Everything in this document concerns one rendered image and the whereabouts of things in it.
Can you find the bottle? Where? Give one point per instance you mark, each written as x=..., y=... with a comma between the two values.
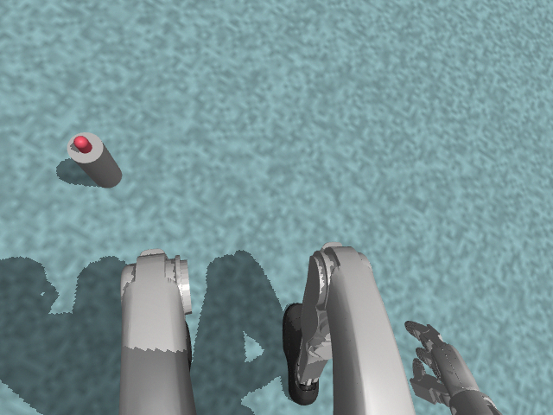
x=89, y=152

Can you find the right robot hand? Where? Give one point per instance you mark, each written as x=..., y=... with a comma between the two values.
x=452, y=372

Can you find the right robot arm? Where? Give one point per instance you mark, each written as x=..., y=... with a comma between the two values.
x=471, y=402

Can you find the right robot foot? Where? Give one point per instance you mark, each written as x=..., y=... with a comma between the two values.
x=292, y=337

